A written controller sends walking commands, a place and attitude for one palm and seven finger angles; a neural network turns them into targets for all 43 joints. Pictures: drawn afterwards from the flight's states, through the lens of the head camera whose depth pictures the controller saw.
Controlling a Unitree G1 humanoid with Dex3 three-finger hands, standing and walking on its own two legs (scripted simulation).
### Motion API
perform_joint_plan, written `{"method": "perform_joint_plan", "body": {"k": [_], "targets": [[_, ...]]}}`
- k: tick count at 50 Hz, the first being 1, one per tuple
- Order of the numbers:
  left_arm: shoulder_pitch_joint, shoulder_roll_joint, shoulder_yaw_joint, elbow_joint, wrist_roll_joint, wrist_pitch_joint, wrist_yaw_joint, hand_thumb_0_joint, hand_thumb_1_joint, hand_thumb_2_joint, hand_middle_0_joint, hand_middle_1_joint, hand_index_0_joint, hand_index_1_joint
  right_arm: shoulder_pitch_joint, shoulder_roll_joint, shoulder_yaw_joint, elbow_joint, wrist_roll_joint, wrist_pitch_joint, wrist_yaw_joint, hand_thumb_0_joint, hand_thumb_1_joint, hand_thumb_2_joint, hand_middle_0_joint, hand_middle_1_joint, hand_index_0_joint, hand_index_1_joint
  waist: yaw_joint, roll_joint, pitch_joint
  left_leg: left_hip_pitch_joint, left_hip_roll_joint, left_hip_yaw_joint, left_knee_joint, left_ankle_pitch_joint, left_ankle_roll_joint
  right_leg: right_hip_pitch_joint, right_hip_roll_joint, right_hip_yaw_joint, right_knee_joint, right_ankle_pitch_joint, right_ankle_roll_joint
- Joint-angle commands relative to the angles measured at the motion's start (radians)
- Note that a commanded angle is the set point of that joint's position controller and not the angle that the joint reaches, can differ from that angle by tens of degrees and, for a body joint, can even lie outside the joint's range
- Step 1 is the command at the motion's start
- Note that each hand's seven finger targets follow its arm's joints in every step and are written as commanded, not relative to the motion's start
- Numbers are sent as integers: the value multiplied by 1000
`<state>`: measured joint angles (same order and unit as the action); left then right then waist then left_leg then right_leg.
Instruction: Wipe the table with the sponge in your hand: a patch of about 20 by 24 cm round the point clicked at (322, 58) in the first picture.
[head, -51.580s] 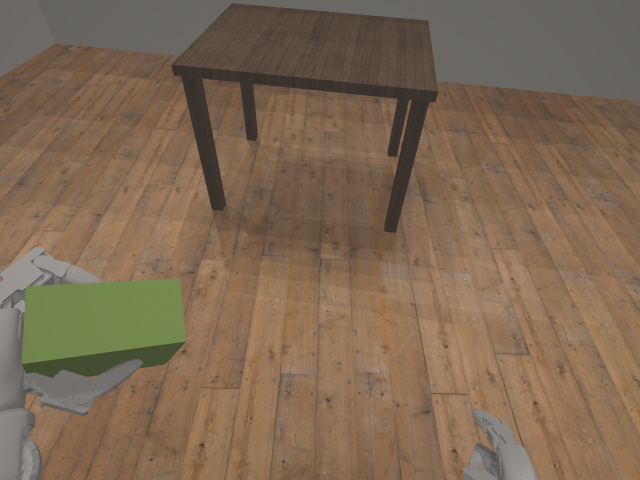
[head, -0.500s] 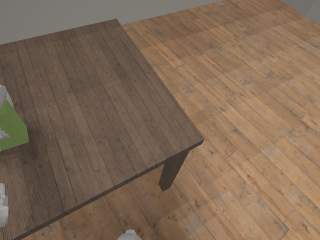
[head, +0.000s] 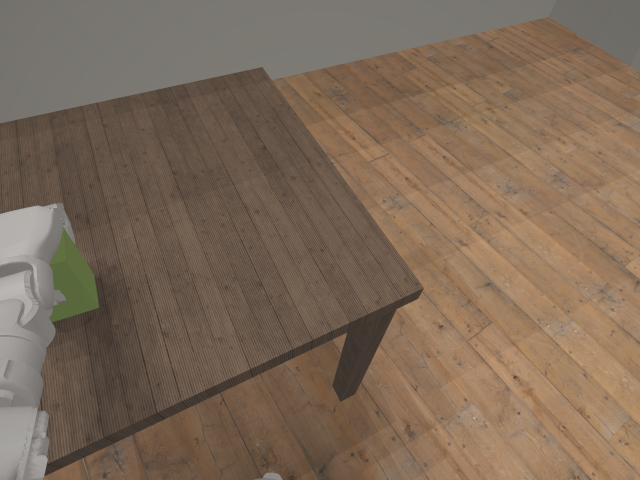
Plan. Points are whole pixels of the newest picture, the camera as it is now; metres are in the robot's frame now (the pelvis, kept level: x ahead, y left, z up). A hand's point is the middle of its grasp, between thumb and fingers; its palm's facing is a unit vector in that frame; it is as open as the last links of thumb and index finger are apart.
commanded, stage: wipe back along the first lane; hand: left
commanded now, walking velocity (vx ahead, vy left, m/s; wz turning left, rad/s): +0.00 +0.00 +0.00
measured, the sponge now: (46, 288) +0.35 +0.40 -0.03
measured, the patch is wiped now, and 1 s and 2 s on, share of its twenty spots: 0.95 1.00 1.00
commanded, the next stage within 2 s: lift the sponge slowly off the table in 1.14 s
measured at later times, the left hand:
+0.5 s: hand (45, 286) +0.33 +0.37 +0.02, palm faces -0.06 -0.02 -1.00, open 10.0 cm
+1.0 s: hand (55, 328) +0.28 +0.33 +0.02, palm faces -0.04 -0.04 -1.00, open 10.0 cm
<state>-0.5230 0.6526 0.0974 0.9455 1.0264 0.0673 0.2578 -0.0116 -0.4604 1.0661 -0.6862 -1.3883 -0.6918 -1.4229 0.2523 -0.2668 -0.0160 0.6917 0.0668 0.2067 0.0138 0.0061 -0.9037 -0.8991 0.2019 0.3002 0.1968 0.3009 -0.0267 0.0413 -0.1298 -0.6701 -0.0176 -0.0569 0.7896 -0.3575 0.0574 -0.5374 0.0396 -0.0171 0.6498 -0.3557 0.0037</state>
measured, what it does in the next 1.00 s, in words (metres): stands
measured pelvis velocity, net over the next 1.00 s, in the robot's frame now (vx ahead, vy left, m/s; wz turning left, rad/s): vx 0.01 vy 0.00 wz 0.02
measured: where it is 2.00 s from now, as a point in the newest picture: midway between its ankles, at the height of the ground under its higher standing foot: outside the picture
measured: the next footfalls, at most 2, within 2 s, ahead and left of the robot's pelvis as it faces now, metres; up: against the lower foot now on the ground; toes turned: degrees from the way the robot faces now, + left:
none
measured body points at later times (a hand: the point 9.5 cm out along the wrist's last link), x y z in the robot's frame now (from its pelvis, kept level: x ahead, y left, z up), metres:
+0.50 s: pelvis +0.01 +0.00 +0.01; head +0.04 +0.01 +0.46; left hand +0.33 +0.36 +0.08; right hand +0.13 -0.25 -0.11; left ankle +0.01 +0.08 -0.71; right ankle -0.03 -0.15 -0.71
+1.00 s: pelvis +0.01 +0.00 +0.01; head +0.03 -0.01 +0.46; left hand +0.28 +0.33 +0.08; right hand +0.20 -0.24 -0.09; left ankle +0.01 +0.08 -0.71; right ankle -0.03 -0.15 -0.71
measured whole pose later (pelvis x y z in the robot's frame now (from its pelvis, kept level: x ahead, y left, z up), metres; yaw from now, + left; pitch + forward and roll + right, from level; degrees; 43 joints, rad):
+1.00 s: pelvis +0.01 +0.00 +0.01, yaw +1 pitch +8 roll -3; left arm -0.04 0.47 0.00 0.37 0.96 0.26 0.26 -0.01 -0.44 1.06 -0.67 -1.39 -0.68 -1.43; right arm 0.15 -0.25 -0.01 0.63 0.07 0.16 0.02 0.01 -0.90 -0.90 0.20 0.30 0.20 0.30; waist 0.05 0.07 -0.13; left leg -0.49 -0.03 -0.06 0.71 -0.36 0.06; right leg -0.36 0.02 -0.01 0.59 -0.36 0.01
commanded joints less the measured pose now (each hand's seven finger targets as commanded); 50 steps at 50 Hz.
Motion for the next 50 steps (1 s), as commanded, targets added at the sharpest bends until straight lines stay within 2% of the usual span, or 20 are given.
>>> {"method": "perform_joint_plan", "body": {"k": [1,9,11,13,15,16,20,21,29,31,32,35,36,38,41,43,45,46,47,50], "targets": [[-163,193,7,-88,12,-10,-34,0,100,1300,-1200,-1600,-1200,-1600,13,-177,-58,-95,1,-26,-11,0,-900,-900,200,300,200,300,12,68,-231,290,21,-41,-126,321,-12,7,44,-43,-63,193,-86],[-41,105,-36,-151,-15,24,-27,0,100,1300,-1200,-1600,-1200,-1600,-13,-167,-62,-110,5,-28,-7,0,-900,-900,200,300,200,300,13,38,-217,299,20,-39,-131,319,-12,26,47,-47,-76,192,-82],[-23,130,-1,-176,-28,33,-27,0,100,1300,-1200,-1600,-1200,-1600,-34,-169,-58,-117,7,-31,-11,0,-900,-900,200,300,200,300,29,35,-217,297,23,-43,-143,314,-12,48,45,-40,-82,193,-84],[-16,99,-33,-187,-34,48,-28,0,100,1300,-1200,-1600,-1200,-1600,-31,-168,-58,-115,8,-31,-10,0,-900,-900,200,300,200,300,14,6,-197,295,22,-42,-148,291,-9,48,46,-47,-87,183,-80],[28,105,-23,-190,-31,61,-31,0,100,1300,-1200,-1600,-1200,-1600,-39,-167,-58,-120,10,-32,-10,0,-900,-900,200,300,200,300,23,-5,-189,282,16,-36,-152,294,-7,74,43,-43,-93,197,-81],[46,99,-13,-220,-39,60,-35,0,100,1300,-1200,-1600,-1200,-1600,-59,-165,-55,-128,9,-36,-12,0,-900,-900,200,300,200,300,39,18,-204,297,23,-41,-158,336,-10,84,42,-42,-90,218,-85],[127,30,-65,-283,-39,80,-40,0,100,1300,-1200,-1600,-1200,-1600,-69,-159,-59,-139,10,-41,-3,0,-900,-900,200,300,200,300,28,6,-189,322,22,-39,-150,375,-12,89,42,-44,-95,243,-79],[143,23,-55,-313,-50,81,-45,0,100,1300,-1200,-1600,-1200,-1600,-85,-154,-58,-147,11,-46,-4,0,-900,-900,200,300,200,300,43,21,-195,333,28,-44,-159,400,-14,98,41,-44,-95,248,-82],[286,-13,-67,-434,-64,127,-45,0,100,1300,-1200,-1600,-1200,-1600,-117,-151,-56,-169,9,-60,3,0,-900,-900,200,300,200,300,46,-5,-177,345,23,-46,-160,434,-16,139,39,-49,-97,285,-78],[315,10,-37,-463,-68,135,-47,0,100,1300,-1200,-1600,-1200,-1600,-141,-150,-49,-177,10,-64,1,0,-900,-900,200,300,200,300,62,7,-169,336,22,-47,-168,435,-16,159,37,-39,-101,294,-80],[308,0,-54,-461,-62,139,-45,0,100,1300,-1200,-1600,-1200,-1600,-133,-149,-50,-169,8,-63,0,0,-900,-900,200,300,200,300,46,-8,-153,340,18,-44,-167,415,-14,155,36,-43,-100,287,-77],[337,-48,-90,-500,-62,157,-46,0,100,1300,-1200,-1600,-1200,-1600,-148,-143,-50,-181,9,-68,1,0,-900,-900,200,300,200,300,50,-12,-140,343,18,-46,-172,410,-17,150,37,-51,-103,276,-77],[339,-15,-54,-520,-64,157,-44,0,100,1300,-1200,-1600,-1200,-1600,-165,-145,-49,-181,10,-69,1,0,-900,-900,200,300,200,300,63,24,-147,354,24,-54,-175,429,-20,152,36,-42,-102,275,-82],[363,-75,-108,-539,-63,165,-45,0,100,1300,-1200,-1600,-1200,-1600,-162,-137,-49,-184,8,-75,3,0,-900,-900,200,300,200,300,52,22,-145,369,20,-50,-167,439,-21,145,37,-49,-98,283,-79],[426,-52,-74,-564,-69,170,-46,0,100,1300,-1200,-1600,-1200,-1600,-179,-138,-45,-190,7,-79,4,0,-900,-900,200,300,200,300,71,7,-158,359,17,-50,-171,443,-21,180,37,-40,-99,304,-82],[448,-102,-116,-592,-71,172,-44,0,100,1300,-1200,-1600,-1200,-1600,-178,-130,-47,-197,6,-84,6,0,-900,-900,200,300,200,300,61,-7,-155,364,17,-48,-166,448,-19,177,36,-47,-95,315,-77],[483,-101,-109,-607,-77,176,-43,0,100,1300,-1200,-1600,-1200,-1600,-184,-130,-44,-201,6,-87,7,0,-900,-900,200,300,200,300,65,-18,-143,353,15,-44,-171,430,-18,189,36,-47,-98,317,-78],[484,-54,-62,-615,-79,178,-41,0,100,1300,-1200,-1600,-1200,-1600,-195,-136,-43,-197,6,-85,4,0,-900,-900,200,300,200,300,77,-12,-144,350,17,-45,-179,418,-17,199,36,-37,-101,311,-82],[465,-80,-93,-620,-76,180,-40,0,100,1300,-1200,-1600,-1200,-1600,-191,-131,-41,-198,5,-84,2,0,-900,-900,200,300,200,300,63,-28,-131,342,10,-38,-178,398,-14,199,35,-44,-99,312,-78],[477,-53,-64,-624,-79,187,-36,0,100,1300,-1200,-1600,-1200,-1600,-198,-133,-40,-196,4,-85,-6,0,-900,-900,200,300,200,300,70,-44,-115,329,4,-26,-187,349,-9,211,33,-40,-111,304,-78]]}}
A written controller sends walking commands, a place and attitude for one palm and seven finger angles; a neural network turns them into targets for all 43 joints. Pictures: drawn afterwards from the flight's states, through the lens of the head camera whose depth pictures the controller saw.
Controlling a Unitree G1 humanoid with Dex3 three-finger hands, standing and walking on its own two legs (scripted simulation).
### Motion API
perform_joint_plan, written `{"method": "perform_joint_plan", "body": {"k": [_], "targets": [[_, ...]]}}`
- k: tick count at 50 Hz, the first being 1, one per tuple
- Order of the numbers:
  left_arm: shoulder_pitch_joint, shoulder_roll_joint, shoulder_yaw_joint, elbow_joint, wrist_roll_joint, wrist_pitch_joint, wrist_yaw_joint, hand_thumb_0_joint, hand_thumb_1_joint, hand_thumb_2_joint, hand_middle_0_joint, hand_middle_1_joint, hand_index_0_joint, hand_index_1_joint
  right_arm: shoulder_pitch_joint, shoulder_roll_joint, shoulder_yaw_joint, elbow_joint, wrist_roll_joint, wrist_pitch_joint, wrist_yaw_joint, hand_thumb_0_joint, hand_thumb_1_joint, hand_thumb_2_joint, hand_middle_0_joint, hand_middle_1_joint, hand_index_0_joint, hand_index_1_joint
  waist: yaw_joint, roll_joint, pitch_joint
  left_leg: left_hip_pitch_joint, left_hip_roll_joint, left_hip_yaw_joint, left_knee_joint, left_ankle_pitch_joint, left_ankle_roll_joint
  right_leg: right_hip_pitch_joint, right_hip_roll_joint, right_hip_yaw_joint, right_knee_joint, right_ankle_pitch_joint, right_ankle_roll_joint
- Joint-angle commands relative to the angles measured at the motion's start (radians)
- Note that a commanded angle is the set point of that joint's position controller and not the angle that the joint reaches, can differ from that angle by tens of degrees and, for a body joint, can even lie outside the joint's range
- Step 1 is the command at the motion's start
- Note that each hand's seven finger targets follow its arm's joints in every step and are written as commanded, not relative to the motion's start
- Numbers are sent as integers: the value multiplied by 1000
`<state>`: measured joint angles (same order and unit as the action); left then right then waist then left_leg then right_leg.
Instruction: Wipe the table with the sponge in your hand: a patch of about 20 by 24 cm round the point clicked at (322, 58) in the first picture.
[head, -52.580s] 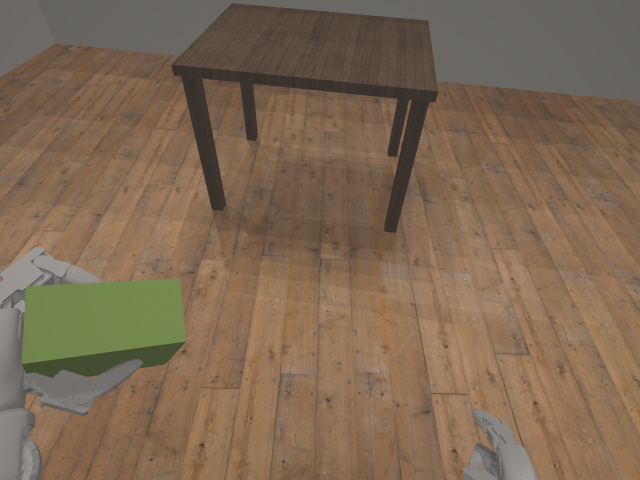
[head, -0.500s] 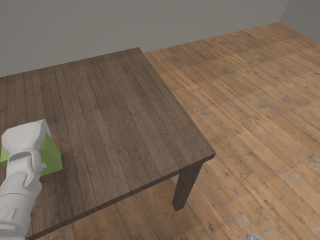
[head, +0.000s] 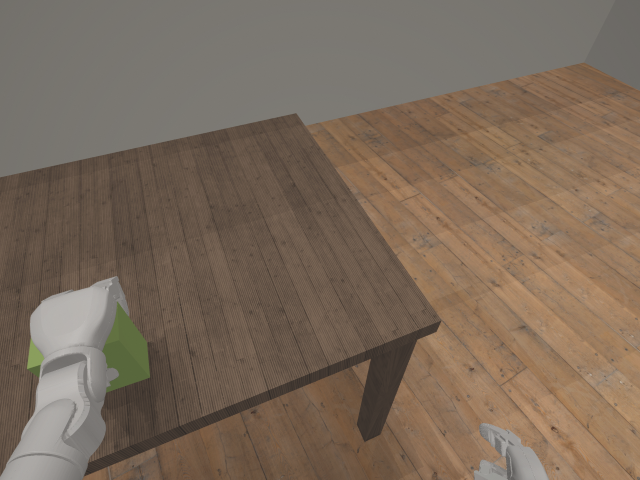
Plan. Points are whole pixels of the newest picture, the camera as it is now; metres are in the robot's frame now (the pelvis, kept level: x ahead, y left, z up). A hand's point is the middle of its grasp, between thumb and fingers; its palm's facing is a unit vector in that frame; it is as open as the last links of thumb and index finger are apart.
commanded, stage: wipe back along the first lane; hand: left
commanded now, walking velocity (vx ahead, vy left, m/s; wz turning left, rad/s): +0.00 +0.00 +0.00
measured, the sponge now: (101, 359) +0.26 +0.34 -0.04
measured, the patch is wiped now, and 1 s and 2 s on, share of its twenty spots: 1.00 1.00 1.00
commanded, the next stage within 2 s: lift the sponge slowly off the table in 0.14 s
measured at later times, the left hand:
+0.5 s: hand (98, 360) +0.24 +0.31 +0.01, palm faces -0.08 -0.06 -0.99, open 10.0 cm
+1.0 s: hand (86, 354) +0.24 +0.32 +0.04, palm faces -0.07 -0.06 -1.00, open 9.9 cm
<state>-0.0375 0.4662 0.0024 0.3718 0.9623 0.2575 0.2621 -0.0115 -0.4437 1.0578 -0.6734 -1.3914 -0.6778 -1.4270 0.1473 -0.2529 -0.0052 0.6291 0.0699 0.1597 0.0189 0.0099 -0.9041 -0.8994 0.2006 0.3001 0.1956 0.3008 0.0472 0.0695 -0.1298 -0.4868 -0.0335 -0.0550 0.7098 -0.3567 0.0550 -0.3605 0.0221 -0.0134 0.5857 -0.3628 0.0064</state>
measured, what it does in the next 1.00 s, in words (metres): stands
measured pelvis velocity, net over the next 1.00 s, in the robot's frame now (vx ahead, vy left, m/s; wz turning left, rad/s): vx -0.01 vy -0.02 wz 0.01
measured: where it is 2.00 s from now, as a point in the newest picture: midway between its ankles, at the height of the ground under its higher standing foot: outside the picture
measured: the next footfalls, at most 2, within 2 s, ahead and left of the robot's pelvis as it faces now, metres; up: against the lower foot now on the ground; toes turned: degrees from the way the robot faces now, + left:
none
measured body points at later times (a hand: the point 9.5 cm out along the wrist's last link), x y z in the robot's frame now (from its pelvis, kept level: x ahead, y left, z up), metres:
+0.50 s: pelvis +0.00 -0.02 +0.00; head +0.01 -0.03 +0.45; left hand +0.24 +0.31 +0.07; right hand +0.18 -0.27 -0.10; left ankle -0.01 +0.08 -0.72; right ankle -0.05 -0.14 -0.72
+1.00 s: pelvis -0.01 -0.02 +0.01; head +0.00 -0.04 +0.46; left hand +0.24 +0.31 +0.09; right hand +0.18 -0.26 -0.10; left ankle -0.01 +0.08 -0.72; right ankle -0.05 -0.14 -0.72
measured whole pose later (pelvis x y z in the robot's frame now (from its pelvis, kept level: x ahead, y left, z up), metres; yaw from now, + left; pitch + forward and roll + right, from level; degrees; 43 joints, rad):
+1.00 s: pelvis -0.01 -0.02 +0.01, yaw +1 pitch +3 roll -2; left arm 0.01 0.51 0.05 0.30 0.92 0.18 0.17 0.00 -0.48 1.06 -0.74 -1.32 -0.74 -1.35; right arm 0.11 -0.26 -0.01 0.68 0.06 0.12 -0.05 0.01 -0.90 -0.90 0.20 0.30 0.20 0.30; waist 0.07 0.07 -0.05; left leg -0.37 -0.02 -0.07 0.62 -0.31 0.02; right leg -0.26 0.03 -0.02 0.53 -0.33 -0.01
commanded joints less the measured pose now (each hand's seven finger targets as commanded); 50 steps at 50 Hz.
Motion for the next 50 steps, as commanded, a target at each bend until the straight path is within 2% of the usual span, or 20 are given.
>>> {"method": "perform_joint_plan", "body": {"k": [1,4,6,7,11,14,16,19,21,24,26,29,31,35,36,39,42,46,49,50], "targets": [[15,165,67,-66,-19,-3,-39,0,100,1300,-1200,-1600,-1200,-1600,-106,-150,-50,-137,0,-38,-14,0,-900,-900,200,300,200,300,13,-52,-115,143,19,-29,-116,346,-7,48,50,-36,-51,307,-84],[23,98,3,-82,-18,-1,-45,0,100,1300,-1200,-1600,-1200,-1600,-107,-141,-48,-139,2,-43,-13,0,-900,-900,200,300,200,300,-3,-48,-94,148,19,-24,-113,347,-7,35,49,-45,-48,309,-81],[59,133,46,-95,-25,0,-42,0,100,1300,-1200,-1600,-1200,-1600,-119,-144,-48,-138,2,-46,-13,0,-900,-900,200,300,200,300,15,-41,-108,155,21,-27,-119,356,-7,52,51,-35,-52,316,-85],[74,99,14,-107,-27,-3,-44,0,100,1300,-1200,-1600,-1200,-1600,-113,-137,-48,-143,0,-49,-14,0,-900,-900,200,300,200,300,7,-48,-116,156,17,-24,-115,352,-4,60,49,-41,-49,317,-81],[19,151,53,-105,-19,-1,-43,0,100,1300,-1200,-1600,-1200,-1600,-120,-147,-48,-131,-1,-48,-22,0,-900,-900,200,300,200,300,5,-56,-85,140,14,-17,-121,317,-2,50,50,-26,-60,314,-83],[5,144,40,-108,-16,-4,-44,0,100,1300,-1200,-1600,-1200,-1600,-113,-144,-50,-128,-3,-53,-28,0,-900,-900,200,300,200,300,0,-58,-90,146,5,-4,-114,309,2,61,45,-27,-61,329,-79],[9,222,110,-144,-15,-17,-42,0,100,1300,-1200,-1600,-1200,-1600,-125,-149,-51,-125,-5,-53,-32,0,-900,-900,200,300,200,300,21,-18,-136,165,5,-8,-115,349,2,99,43,-9,-61,367,-84],[10,169,63,-177,-20,-28,-47,0,100,1300,-1200,-1600,-1200,-1600,-119,-140,-56,-128,-6,-62,-32,0,-900,-900,200,300,200,300,4,-23,-129,184,4,0,-107,366,6,95,41,-19,-63,394,-77],[32,238,134,-188,-25,-36,-43,0,100,1300,-1200,-1600,-1200,-1600,-130,-144,-53,-128,-8,-62,-35,0,-900,-900,200,300,200,300,25,-12,-139,182,3,-6,-115,375,5,120,42,-7,-66,404,-82],[10,220,110,-214,-23,-45,-42,0,100,1300,-1200,-1600,-1200,-1600,-123,-143,-56,-126,-10,-66,-38,0,-900,-900,200,300,200,300,8,-31,-120,181,0,5,-115,354,8,114,39,-14,-71,405,-75],[-18,277,165,-240,-22,-55,-37,0,100,1300,-1200,-1600,-1200,-1600,-141,-145,-55,-122,-11,-66,-45,0,-900,-900,200,300,200,300,22,-6,-119,189,0,1,-125,359,8,125,39,0,-78,401,-80],[-12,235,129,-255,-20,-60,-32,0,100,1300,-1200,-1600,-1200,-1600,-135,-138,-58,-122,-13,-73,-48,0,-900,-900,200,300,200,300,11,-15,-111,206,-2,9,-123,360,9,119,38,-12,-80,401,-75],[-61,305,186,-273,-23,-72,-29,0,100,1300,-1200,-1600,-1200,-1600,-146,-144,-56,-115,-14,-73,-56,0,-900,-900,200,300,200,300,20,-3,-121,209,-3,5,-132,347,9,130,40,4,-87,388,-78],[-102,301,171,-256,-13,-76,-28,0,100,1300,-1200,-1600,-1200,-1600,-143,-140,-57,-104,-14,-79,-63,0,-900,-900,200,300,200,300,13,10,-110,218,-8,12,-136,327,9,122,36,-4,-96,360,-74],[-125,339,204,-262,-17,-80,-28,0,100,1300,-1200,-1600,-1200,-1600,-156,-142,-53,-103,-12,-78,-68,0,-900,-900,200,300,200,300,21,20,-117,222,-8,6,-146,324,9,129,39,7,-101,344,-78],[-168,308,163,-272,-7,-89,-30,0,100,1300,-1200,-1600,-1200,-1600,-147,-137,-54,-97,-15,-85,-71,0,-900,-900,200,300,200,300,6,42,-132,246,-8,10,-140,337,9,120,37,-7,-98,351,-76],[-204,326,171,-280,-12,-99,-37,0,100,1300,-1200,-1600,-1200,-1600,-150,-136,-53,-91,-14,-88,-76,0,-900,-900,200,300,200,300,5,58,-144,265,-8,8,-145,335,11,123,39,-3,-103,338,-77],[-161,342,198,-273,-27,-94,-51,0,100,1300,-1200,-1600,-1200,-1600,-166,-140,-50,-102,-10,-87,-74,0,-900,-900,200,300,200,300,25,30,-148,257,-8,-2,-163,348,7,151,40,0,-114,346,-79],[-171,300,149,-274,-31,-83,-64,0,100,1300,-1200,-1600,-1200,-1600,-158,-140,-51,-104,-9,-86,-71,0,-900,-900,200,300,200,300,9,15,-128,260,-3,2,-168,341,8,138,37,-15,-117,340,-74],[-157,324,173,-265,-29,-77,-66,0,100,1300,-1200,-1600,-1200,-1600,-159,-142,-51,-102,-9,-85,-69,0,-900,-900,200,300,200,300,19,15,-128,260,-5,0,-171,341,7,145,37,-13,-123,339,-75]]}}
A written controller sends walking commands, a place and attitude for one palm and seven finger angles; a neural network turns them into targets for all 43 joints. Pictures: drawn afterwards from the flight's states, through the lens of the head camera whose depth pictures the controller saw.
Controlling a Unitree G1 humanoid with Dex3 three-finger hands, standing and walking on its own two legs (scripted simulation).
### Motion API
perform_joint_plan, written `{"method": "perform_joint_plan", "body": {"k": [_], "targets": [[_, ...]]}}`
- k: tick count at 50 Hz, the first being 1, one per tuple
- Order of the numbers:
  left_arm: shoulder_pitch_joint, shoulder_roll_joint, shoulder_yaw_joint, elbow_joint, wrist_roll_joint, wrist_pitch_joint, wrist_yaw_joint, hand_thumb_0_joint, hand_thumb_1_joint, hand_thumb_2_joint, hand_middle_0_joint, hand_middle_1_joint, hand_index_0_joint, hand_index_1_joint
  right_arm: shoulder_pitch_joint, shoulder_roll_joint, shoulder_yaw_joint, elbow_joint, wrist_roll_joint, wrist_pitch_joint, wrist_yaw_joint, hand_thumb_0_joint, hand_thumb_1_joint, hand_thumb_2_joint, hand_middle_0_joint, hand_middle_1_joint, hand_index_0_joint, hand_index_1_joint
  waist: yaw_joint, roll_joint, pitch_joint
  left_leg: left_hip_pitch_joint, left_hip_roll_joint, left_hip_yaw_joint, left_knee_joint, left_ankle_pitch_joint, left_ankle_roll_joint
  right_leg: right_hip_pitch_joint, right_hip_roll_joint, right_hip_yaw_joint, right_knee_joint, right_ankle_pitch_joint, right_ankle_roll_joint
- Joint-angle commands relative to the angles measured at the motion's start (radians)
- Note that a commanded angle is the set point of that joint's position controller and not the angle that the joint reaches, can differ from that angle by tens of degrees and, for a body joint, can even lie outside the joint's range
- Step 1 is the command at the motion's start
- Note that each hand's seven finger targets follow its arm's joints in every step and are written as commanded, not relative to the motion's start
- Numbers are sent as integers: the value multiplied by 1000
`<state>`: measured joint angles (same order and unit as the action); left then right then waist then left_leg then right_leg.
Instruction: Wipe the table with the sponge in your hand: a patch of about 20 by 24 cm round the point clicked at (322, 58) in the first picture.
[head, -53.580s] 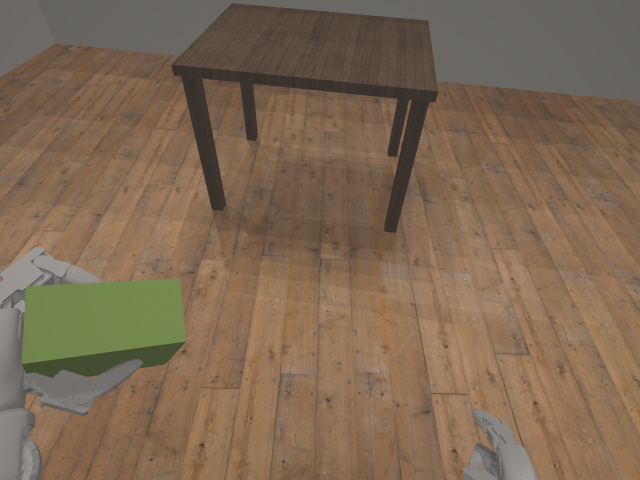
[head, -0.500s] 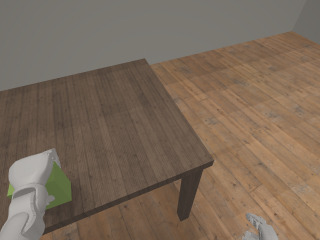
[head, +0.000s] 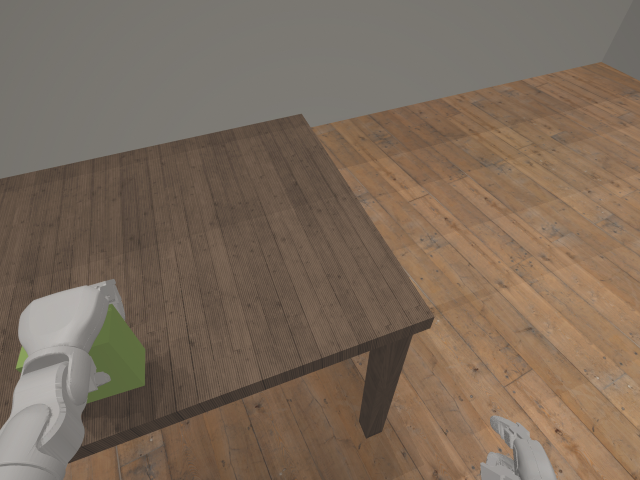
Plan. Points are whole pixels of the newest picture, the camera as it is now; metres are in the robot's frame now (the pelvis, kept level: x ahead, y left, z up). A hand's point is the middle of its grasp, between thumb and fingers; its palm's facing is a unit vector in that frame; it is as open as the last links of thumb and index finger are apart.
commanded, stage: lift the sponge slowly off the table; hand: left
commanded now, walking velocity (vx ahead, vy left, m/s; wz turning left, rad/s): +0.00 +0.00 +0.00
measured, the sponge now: (96, 364) +0.24 +0.35 -0.02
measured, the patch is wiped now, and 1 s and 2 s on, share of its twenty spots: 1.00 1.00 1.00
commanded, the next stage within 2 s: bring the sponge back beside the body in 1.34 s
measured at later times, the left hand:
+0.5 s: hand (79, 327) +0.25 +0.33 +0.06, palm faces -0.03 -0.06 -1.00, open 9.9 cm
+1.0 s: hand (65, 314) +0.25 +0.33 +0.10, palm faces -0.01 -0.05 -1.00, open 9.9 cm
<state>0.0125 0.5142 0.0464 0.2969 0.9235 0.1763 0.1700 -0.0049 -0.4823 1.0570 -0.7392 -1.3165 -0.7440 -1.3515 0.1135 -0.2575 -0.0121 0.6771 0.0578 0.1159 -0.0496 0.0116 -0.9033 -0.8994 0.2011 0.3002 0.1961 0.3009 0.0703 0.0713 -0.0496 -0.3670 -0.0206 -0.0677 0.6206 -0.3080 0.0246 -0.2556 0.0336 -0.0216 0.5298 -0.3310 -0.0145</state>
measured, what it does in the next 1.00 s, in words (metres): stands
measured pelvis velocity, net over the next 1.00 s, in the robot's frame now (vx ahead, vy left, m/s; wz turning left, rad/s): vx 0.00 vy -0.01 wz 0.01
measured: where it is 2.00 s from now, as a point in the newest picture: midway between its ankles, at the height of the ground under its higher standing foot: outside the picture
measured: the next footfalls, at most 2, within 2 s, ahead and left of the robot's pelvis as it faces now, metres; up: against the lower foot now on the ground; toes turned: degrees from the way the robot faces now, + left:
none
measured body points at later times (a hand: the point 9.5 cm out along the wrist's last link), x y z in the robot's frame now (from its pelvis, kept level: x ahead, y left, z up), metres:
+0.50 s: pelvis +0.00 +0.00 +0.01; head +0.00 -0.02 +0.46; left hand +0.25 +0.33 +0.12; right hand +0.20 -0.22 -0.09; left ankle +0.01 +0.10 -0.73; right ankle -0.04 -0.12 -0.73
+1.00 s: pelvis +0.00 -0.01 +0.01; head +0.00 -0.04 +0.46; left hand +0.25 +0.33 +0.15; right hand +0.22 -0.24 -0.09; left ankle +0.01 +0.10 -0.73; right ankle -0.04 -0.12 -0.73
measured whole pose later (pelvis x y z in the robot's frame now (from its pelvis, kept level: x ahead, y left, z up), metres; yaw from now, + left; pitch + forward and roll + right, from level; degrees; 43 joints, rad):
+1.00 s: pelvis +0.00 -0.01 +0.01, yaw +1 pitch -1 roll -1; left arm 0.01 0.58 0.05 0.10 0.86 0.26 0.02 0.00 -0.48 1.06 -0.74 -1.32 -0.75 -1.35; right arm 0.08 -0.29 0.01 0.66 0.07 0.13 -0.05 0.01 -0.90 -0.90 0.20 0.30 0.20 0.30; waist 0.09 0.10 -0.01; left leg -0.22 -0.02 -0.08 0.49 -0.25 0.01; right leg -0.11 0.03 -0.03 0.41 -0.29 -0.02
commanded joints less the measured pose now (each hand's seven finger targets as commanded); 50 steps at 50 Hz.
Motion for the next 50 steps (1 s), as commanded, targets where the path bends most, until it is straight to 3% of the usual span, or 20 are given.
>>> {"method": "perform_joint_plan", "body": {"k": [1,4,6,7,11,14,16,19,21,23,26,27,31,34,35,41,42,46,47,50], "targets": [[-198,311,167,-189,0,6,22,0,100,1300,-1200,-1600,-1200,-1600,-142,-140,-38,-159,6,-38,-1,0,-900,-900,200,300,200,300,8,21,-195,131,-17,7,-95,290,36,54,27,6,-73,301,-58],[-210,270,119,-220,3,13,11,0,100,1300,-1200,-1600,-1200,-1600,-136,-137,-40,-163,5,-37,1,0,-900,-900,200,300,200,300,-4,16,-197,147,-16,15,-95,300,38,54,25,-6,-75,311,-54],[-208,325,171,-253,2,10,10,0,100,1300,-1200,-1600,-1200,-1600,-154,-140,-37,-167,6,-35,3,0,-900,-900,200,300,200,300,13,35,-214,157,-16,4,-107,312,36,76,27,5,-80,308,-59],[-193,283,133,-278,-1,5,8,0,100,1300,-1200,-1600,-1200,-1600,-144,-131,-39,-174,3,-40,3,0,-900,-900,200,300,200,300,6,41,-228,171,-16,8,-102,324,39,83,25,-6,-72,318,-56],[-211,284,137,-315,-3,13,4,0,100,1300,-1200,-1600,-1200,-1600,-163,-132,-34,-177,6,-40,6,0,-900,-900,200,300,200,300,7,46,-197,180,-9,-6,-121,317,35,65,31,-6,-86,285,-59],[-242,245,88,-308,-3,28,1,0,100,1300,-1200,-1600,-1200,-1600,-157,-129,-36,-173,7,-45,5,0,-900,-900,200,300,200,300,-6,38,-166,184,-8,-5,-130,279,36,39,30,-19,-95,240,-56],[-251,306,144,-285,-5,43,-3,0,100,1300,-1200,-1600,-1200,-1600,-172,-137,-29,-167,10,-39,1,0,-900,-900,200,300,200,300,8,33,-163,179,-11,-5,-145,261,34,59,31,-4,-110,224,-60],[-271,284,109,-279,0,53,-15,0,100,1300,-1200,-1600,-1200,-1600,-171,-132,-27,-166,10,-38,-3,0,-900,-900,200,300,200,300,-1,9,-174,184,-14,1,-147,261,36,74,26,-9,-115,234,-55],[-306,331,145,-291,4,54,-22,0,100,1300,-1200,-1600,-1200,-1600,-186,-136,-20,-169,9,-36,-7,0,-900,-900,200,300,200,300,9,28,-187,194,-17,-2,-157,262,35,91,28,4,-123,231,-59],[-295,288,105,-312,2,50,-31,0,100,1300,-1200,-1600,-1200,-1600,-179,-127,-20,-174,8,-41,-4,0,-900,-900,200,300,200,300,6,43,-202,215,-19,-1,-150,294,36,102,25,-9,-120,265,-59],[-278,329,145,-307,-7,55,-48,0,100,1300,-1200,-1600,-1200,-1600,-191,-133,-16,-172,10,-36,-3,0,-900,-900,200,300,200,300,12,46,-196,213,-18,-3,-162,297,34,121,27,5,-133,270,-62],[-278,286,99,-318,-10,55,-55,0,100,1300,-1200,-1600,-1200,-1600,-184,-127,-17,-178,9,-37,-2,0,-900,-900,200,300,200,300,0,61,-178,212,-17,4,-160,294,35,110,24,-8,-132,268,-58],[-263,324,138,-313,-20,68,-79,0,100,1300,-1200,-1600,-1200,-1600,-198,-136,-11,-182,10,-31,2,0,-900,-900,200,300,200,300,12,32,-162,211,-17,0,-172,307,35,128,25,1,-145,289,-60],[-278,306,112,-348,-21,60,-87,0,100,1300,-1200,-1600,-1200,-1600,-189,-135,-14,-186,8,-33,1,0,-900,-900,200,300,200,300,3,25,-179,224,-19,8,-166,321,39,138,20,-3,-144,317,-55],[-257,334,144,-338,-20,60,-87,0,100,1300,-1200,-1600,-1200,-1600,-186,-137,-16,-181,7,-32,2,0,-900,-900,200,300,200,300,12,12,-183,227,-18,4,-167,332,38,147,19,-2,-145,328,-55],[-230,375,194,-414,-31,50,-89,0,100,1300,-1200,-1600,-1200,-1600,-206,-138,-13,-188,7,-31,5,0,-900,-900,200,300,200,300,22,37,-190,239,-23,5,-168,368,37,182,20,22,-146,379,-60],[-226,333,157,-407,-35,54,-90,0,100,1300,-1200,-1600,-1200,-1600,-197,-131,-15,-188,7,-33,3,0,-900,-900,200,300,200,300,12,31,-174,235,-22,13,-166,358,39,170,17,5,-146,369,-53],[-240,375,190,-395,-43,77,-103,0,100,1300,-1200,-1600,-1200,-1600,-220,-141,-9,-184,11,-33,1,0,-900,-900,200,300,200,300,18,15,-143,235,-24,7,-176,346,37,167,19,23,-162,361,-56],[-260,344,149,-386,-44,80,-109,0,100,1300,-1200,-1600,-1200,-1600,-208,-139,-11,-182,12,-32,-2,0,-900,-900,200,300,200,300,2,14,-133,225,-22,14,-178,328,39,159,15,7,-160,342,-50],[-311,378,160,-373,-36,83,-126,0,100,1300,-1200,-1600,-1200,-1600,-209,-145,-9,-171,12,-34,-7,0,-900,-900,200,300,200,300,4,20,-148,239,-24,10,-181,327,40,160,11,10,-169,339,-50]]}}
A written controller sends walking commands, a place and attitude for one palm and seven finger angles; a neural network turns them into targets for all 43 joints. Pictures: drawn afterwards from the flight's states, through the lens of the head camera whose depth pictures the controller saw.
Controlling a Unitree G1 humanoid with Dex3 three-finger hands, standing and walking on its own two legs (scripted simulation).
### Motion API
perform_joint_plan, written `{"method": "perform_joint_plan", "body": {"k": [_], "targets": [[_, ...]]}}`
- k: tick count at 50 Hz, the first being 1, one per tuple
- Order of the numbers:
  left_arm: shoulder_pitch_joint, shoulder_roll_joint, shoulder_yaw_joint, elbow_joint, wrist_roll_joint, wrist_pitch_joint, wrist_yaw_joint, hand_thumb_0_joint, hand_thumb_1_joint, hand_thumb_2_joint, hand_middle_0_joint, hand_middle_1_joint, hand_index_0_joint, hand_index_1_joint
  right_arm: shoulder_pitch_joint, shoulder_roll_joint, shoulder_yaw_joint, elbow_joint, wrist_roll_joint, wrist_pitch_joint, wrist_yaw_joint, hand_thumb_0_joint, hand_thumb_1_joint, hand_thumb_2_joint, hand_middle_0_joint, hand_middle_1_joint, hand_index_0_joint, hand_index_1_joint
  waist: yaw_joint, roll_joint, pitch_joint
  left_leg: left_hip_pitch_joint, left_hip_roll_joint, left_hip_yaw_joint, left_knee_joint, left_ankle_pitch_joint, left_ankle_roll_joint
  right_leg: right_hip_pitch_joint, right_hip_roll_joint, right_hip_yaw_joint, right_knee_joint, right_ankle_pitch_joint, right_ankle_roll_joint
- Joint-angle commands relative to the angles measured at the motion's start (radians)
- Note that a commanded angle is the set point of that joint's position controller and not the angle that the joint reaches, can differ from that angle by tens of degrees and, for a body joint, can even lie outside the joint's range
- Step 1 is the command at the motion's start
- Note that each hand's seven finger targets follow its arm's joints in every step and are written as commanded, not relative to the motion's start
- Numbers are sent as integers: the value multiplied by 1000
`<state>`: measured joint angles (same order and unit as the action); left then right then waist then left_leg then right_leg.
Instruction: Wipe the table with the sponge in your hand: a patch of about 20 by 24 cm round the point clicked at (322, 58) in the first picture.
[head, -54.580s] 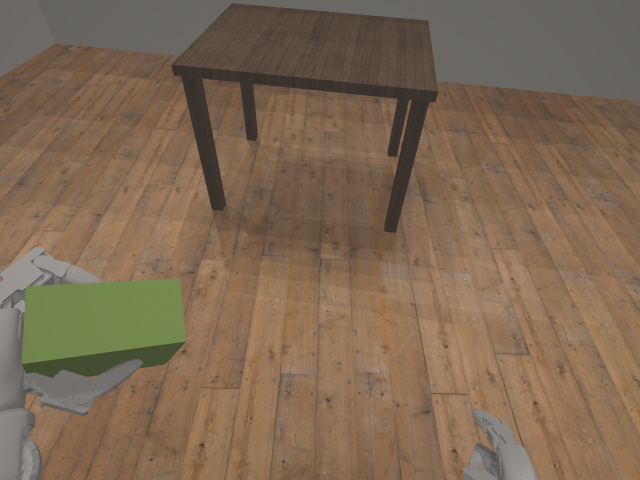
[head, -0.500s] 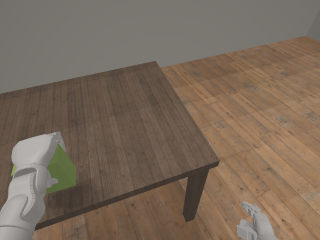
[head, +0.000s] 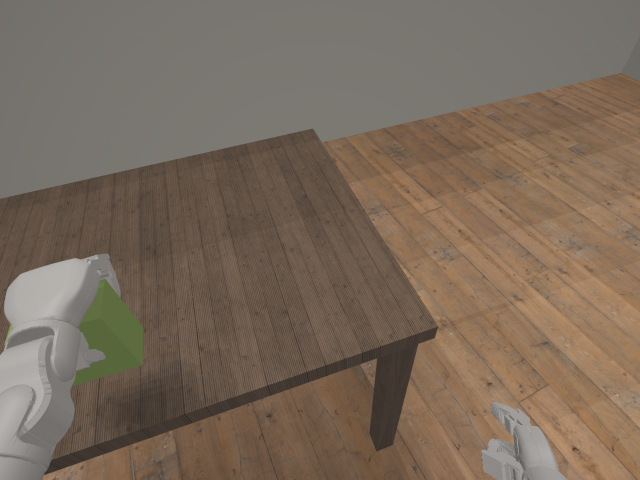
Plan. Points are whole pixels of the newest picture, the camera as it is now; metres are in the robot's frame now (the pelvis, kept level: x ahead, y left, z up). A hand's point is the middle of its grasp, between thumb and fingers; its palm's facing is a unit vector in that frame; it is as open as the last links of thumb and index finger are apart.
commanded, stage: lift the sponge slowly off the table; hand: left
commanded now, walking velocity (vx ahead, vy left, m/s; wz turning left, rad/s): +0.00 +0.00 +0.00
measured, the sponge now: (91, 342) +0.25 +0.35 +0.04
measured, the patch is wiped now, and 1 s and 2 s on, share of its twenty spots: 1.00 1.00 1.00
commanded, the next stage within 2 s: bring the sponge back beside the body in 0.34 s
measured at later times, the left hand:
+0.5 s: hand (83, 310) +0.26 +0.33 +0.10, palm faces -0.05 -0.06 -1.00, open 9.9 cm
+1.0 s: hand (91, 341) +0.22 +0.30 +0.09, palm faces -0.02 -0.11 -0.99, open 9.9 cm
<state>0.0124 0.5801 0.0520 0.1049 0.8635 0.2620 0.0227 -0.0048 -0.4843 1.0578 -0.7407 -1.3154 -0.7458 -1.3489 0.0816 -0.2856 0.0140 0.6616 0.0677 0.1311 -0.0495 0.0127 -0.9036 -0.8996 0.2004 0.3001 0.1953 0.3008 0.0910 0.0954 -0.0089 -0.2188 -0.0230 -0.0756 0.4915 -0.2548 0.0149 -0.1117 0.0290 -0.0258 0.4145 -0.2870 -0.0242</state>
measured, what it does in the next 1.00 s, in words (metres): stands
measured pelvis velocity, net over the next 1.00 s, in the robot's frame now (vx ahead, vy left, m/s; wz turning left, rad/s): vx -0.01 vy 0.00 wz -0.01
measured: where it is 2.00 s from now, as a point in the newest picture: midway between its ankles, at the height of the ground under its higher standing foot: outside the picture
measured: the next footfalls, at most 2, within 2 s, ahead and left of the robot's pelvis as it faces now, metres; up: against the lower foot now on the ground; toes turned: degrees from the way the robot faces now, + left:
none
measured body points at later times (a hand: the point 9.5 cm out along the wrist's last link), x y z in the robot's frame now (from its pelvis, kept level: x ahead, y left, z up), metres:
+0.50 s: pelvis +0.00 +0.00 +0.00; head +0.00 -0.04 +0.45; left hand +0.25 +0.33 +0.15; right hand +0.22 -0.23 -0.10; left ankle +0.01 +0.11 -0.74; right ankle -0.04 -0.11 -0.74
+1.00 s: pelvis -0.01 +0.00 +0.00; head -0.02 -0.04 +0.45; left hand +0.22 +0.30 +0.15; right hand +0.23 -0.21 -0.08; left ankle +0.01 +0.11 -0.74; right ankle -0.04 -0.11 -0.74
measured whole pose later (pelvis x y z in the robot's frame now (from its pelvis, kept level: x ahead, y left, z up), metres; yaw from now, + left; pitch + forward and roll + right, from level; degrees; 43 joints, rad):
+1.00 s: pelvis -0.01 +0.00 +0.00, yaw +0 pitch -3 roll -1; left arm 0.13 0.55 -0.01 -0.12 0.84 0.36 -0.05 0.00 -0.48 1.06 -0.74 -1.32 -0.75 -1.35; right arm 0.04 -0.28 0.04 0.62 0.06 0.13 -0.04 0.01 -0.90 -0.90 0.20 0.30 0.20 0.30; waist 0.11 0.11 0.00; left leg -0.18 -0.03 -0.07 0.46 -0.23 0.01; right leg -0.09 0.03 -0.02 0.41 -0.28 -0.02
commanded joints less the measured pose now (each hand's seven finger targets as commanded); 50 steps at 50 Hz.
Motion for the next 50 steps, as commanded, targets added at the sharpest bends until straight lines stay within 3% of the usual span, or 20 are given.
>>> {"method": "perform_joint_plan", "body": {"k": [1,4,10,11,14,16,19,21,22,24,26,30,31,32,36,40,43,45,48,50], "targets": [[-322,324,164,-216,23,-6,17,0,100,1300,-1200,-1600,-1200,-1600,-202,-114,-30,-167,4,-55,-9,0,-900,-900,200,300,200,300,-11,11,-206,108,-26,15,-55,277,50,28,21,30,-56,290,-46],[-346,282,116,-216,25,-17,7,0,100,1300,-1200,-1600,-1200,-1600,-177,-110,-33,-163,2,-61,-9,0,-900,-900,200,300,200,300,-25,18,-217,120,-21,16,-52,293,50,23,18,8,-57,302,-42],[-305,323,169,-223,29,-6,6,0,100,1300,-1200,-1600,-1200,-1600,-184,-113,-32,-167,-1,-52,-2,0,-900,-900,200,300,200,300,1,-6,-246,114,-23,17,-58,332,47,75,13,15,-48,361,-44],[-298,352,204,-232,26,2,9,0,100,1300,-1200,-1600,-1200,-1600,-208,-111,-27,-174,0,-52,1,0,-900,-900,200,300,200,300,15,11,-236,113,-24,13,-66,330,44,80,19,32,-50,352,-53],[-243,288,156,-208,12,31,2,0,100,1300,-1200,-1600,-1200,-1600,-189,-110,-31,-178,-1,-44,10,0,-900,-900,200,300,200,300,7,-29,-213,92,-19,26,-61,339,42,80,11,15,-44,389,-40],[-233,323,186,-165,7,60,-8,0,100,1300,-1200,-1600,-1200,-1600,-211,-119,-24,-175,3,-34,15,0,-900,-900,200,300,200,300,16,-45,-180,74,-22,20,-70,313,39,69,16,37,-52,361,-46],[-271,288,130,-176,7,70,-31,0,100,1300,-1200,-1600,-1200,-1600,-201,-121,-24,-184,7,-28,12,0,-900,-900,200,300,200,300,-6,-57,-182,73,-19,29,-66,299,45,58,8,20,-50,358,-35],[-289,332,160,-218,13,59,-41,0,100,1300,-1200,-1600,-1200,-1600,-224,-124,-19,-187,9,-32,9,0,-900,-900,200,300,200,300,-3,-35,-205,96,-23,23,-62,303,49,59,15,42,-51,357,-43],[-278,286,121,-235,10,45,-44,0,100,1300,-1200,-1600,-1200,-1600,-204,-113,-25,-194,7,-38,6,0,-900,-900,200,300,200,300,-13,-31,-216,102,-23,32,-52,309,54,63,10,21,-44,364,-36],[-295,269,104,-281,13,13,-46,0,100,1300,-1200,-1600,-1200,-1600,-199,-106,-24,-192,6,-46,5,0,-900,-900,200,300,200,300,-19,-9,-220,128,-22,24,-49,317,55,45,12,17,-53,358,-37],[-291,285,126,-357,15,-18,-36,0,100,1300,-1200,-1600,-1200,-1600,-212,-100,-23,-203,1,-61,0,0,-900,-900,200,300,200,300,-10,35,-244,158,-20,16,-49,329,55,49,24,33,-52,347,-47],[-258,315,176,-341,30,-30,9,0,100,1300,-1200,-1600,-1200,-1600,-178,-103,-35,-180,-7,-60,-2,0,-900,-900,200,300,200,300,-2,34,-213,135,-16,17,-57,326,48,47,19,18,-55,326,-46],[-256,349,215,-350,31,-19,22,0,100,1300,-1200,-1600,-1200,-1600,-204,-104,-29,-182,-5,-61,-1,0,-900,-900,200,300,200,300,13,38,-213,133,-19,6,-65,322,45,54,29,42,-57,311,-57],[-271,311,185,-344,35,-9,31,0,100,1300,-1200,-1600,-1200,-1600,-198,-96,-26,-183,-6,-62,0,0,-900,-900,200,300,200,300,15,42,-223,129,-19,13,-67,329,43,63,20,19,-51,317,-53],[-188,304,199,-319,12,51,42,0,100,1300,-1200,-1600,-1200,-1600,-234,-104,-29,-184,-1,-52,15,0,-900,-900,200,300,200,300,30,32,-201,110,-18,11,-75,322,35,71,23,48,-54,320,-57],[-101,222,113,-325,-13,109,2,0,100,1300,-1200,-1600,-1200,-1600,-237,-109,-28,-198,6,-43,24,0,-900,-900,200,300,200,300,11,-32,-186,90,-13,19,-70,311,38,65,10,26,-45,348,-39],[-78,192,73,-392,-21,117,-31,0,100,1300,-1200,-1600,-1200,-1600,-247,-102,-23,-219,8,-48,24,0,-900,-900,200,300,200,300,3,-32,-179,97,-9,16,-69,297,45,50,10,20,-42,326,-36],[-113,207,72,-410,-6,106,-43,0,100,1300,-1200,-1600,-1200,-1600,-239,-102,-20,-215,5,-47,17,0,-900,-900,200,300,200,300,-7,-57,-170,101,-9,11,-70,276,50,35,12,20,-50,302,-33],[-142,273,132,-465,22,64,-26,0,100,1300,-1200,-1600,-1200,-1600,-232,-95,-19,-213,-4,-60,5,0,-900,-900,200,300,200,300,3,-31,-186,124,-11,10,-64,276,53,41,18,32,-54,280,-41],[-145,273,141,-494,34,37,-6,0,100,1300,-1200,-1600,-1200,-1600,-224,-88,-19,-209,-9,-60,2,0,-900,-900,200,300,200,300,8,-4,-188,137,-9,8,-70,281,50,45,21,33,-58,272,-44]]}}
